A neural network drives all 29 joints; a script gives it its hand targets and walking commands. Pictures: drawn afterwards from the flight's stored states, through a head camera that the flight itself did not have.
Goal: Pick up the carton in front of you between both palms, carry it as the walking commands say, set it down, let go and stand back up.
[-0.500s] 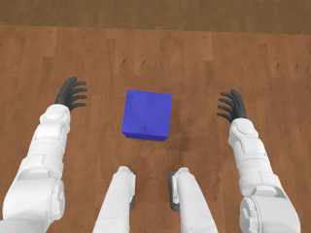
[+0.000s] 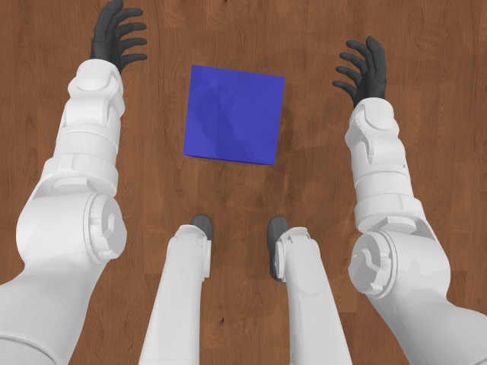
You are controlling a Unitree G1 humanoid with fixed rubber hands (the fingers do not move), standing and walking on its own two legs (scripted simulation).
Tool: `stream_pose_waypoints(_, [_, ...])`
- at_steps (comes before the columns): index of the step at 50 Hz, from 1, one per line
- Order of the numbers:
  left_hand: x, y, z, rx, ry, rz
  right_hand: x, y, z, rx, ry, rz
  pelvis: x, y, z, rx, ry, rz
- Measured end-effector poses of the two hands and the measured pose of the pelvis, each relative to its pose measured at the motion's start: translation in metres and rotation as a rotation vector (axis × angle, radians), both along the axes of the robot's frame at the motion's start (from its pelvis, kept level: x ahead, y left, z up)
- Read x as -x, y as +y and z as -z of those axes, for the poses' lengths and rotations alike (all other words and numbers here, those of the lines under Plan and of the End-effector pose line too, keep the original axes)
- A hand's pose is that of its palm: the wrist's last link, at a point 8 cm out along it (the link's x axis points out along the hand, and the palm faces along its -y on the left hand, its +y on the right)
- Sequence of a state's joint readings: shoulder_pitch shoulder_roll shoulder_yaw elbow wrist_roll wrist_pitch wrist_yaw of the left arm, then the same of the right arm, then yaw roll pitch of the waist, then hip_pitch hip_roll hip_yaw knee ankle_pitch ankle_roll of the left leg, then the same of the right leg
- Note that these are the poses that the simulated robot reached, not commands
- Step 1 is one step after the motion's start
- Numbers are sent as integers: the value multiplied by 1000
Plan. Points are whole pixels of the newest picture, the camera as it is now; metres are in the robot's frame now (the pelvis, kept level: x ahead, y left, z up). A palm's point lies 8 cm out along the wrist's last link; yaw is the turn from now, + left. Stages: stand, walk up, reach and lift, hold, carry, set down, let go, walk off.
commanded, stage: reach and lift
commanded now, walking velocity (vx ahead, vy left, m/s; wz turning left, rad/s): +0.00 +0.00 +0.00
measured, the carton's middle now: (232, 123) +0.48 +0.02 -0.49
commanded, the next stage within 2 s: none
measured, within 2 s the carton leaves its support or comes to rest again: leaves its support in 1.52 s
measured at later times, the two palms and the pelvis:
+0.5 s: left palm (151, 106) +0.49 +0.21 -0.36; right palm (319, 123) +0.47 -0.17 -0.36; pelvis -0.05 -0.01 -0.20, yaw -1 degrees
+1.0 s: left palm (161, 111) +0.49 +0.20 -0.42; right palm (307, 123) +0.48 -0.16 -0.41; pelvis -0.04 -0.01 -0.24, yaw -2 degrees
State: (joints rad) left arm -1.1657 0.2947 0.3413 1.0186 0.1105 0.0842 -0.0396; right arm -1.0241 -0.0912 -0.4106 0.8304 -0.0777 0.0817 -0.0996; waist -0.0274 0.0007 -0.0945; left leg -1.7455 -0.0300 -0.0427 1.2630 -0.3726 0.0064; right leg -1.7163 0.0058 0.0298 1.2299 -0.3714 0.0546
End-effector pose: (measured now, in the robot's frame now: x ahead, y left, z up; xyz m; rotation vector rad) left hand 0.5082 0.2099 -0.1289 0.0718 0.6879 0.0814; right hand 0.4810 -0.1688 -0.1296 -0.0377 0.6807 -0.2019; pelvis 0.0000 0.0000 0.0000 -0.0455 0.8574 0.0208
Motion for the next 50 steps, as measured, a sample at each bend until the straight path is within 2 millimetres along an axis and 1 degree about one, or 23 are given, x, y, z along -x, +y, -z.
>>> stream_pose_waypoints(3, [6, -1, 35, -2, 17, -11, 3, -2, 34, -3, 15, 0, -2, -1, 23, 3, 36, 5])
stream_pose_waypoints(6, [11, -1, 74, -7, 24, -18, 5, -4, 70, -2, 23, -3, 0, -4, 51, 5, 57, 9])
stream_pose_waypoints(10, [16, 0, 122, -13, 17, -22, 8, -8, 117, 1, 21, -10, 7, -7, 91, 6, 54, 14])
stream_pose_waypoints(13, [18, 2, 152, -12, 6, -22, 10, -10, 147, 0, 16, -11, 15, -10, 120, 8, 33, 17])
stream_pose_waypoints(17, [19, 2, 183, -9, -9, -20, 10, -10, 178, -5, 8, -11, 27, -12, 154, 8, -12, 19])
stream_pose_waypoints(21, [18, 1, 207, -4, -2, -24, 8, -6, 202, -8, 18, -17, 38, -14, 180, 7, -62, 21])
stream_pose_waypoints(26, [17, -3, 237, 1, 30, -24, 7, 1, 235, -15, 51, -26, 47, -14, 204, 5, -112, 20])
stream_pose_waypoints(32, [16, -8, 277, -2, 56, -21, 8, 2, 276, -17, 82, -27, 51, -12, 227, 6, -157, 18])
stream_pose_waypoints(35, [15, -9, 293, -14, 59, -17, 6, 0, 290, -19, 78, -24, 50, -10, 235, 6, -187, 27])
stream_pose_waypoints(39, [14, -12, 302, -4, 50, -14, 0, -6, 291, -7, 56, -23, 46, -8, 242, 7, -206, 27])
stream_pose_waypoints(44, [13, -13, 299, 3, 30, -12, -1, 2, 288, -11, 53, -41, 42, -9, 246, 9, -200, 32])
stream_pose_waypoints(50, [16, -13, 292, 7, 36, -11, 2, 12, 283, -18, 60, -44, 43, -9, 244, 8, -190, 25])
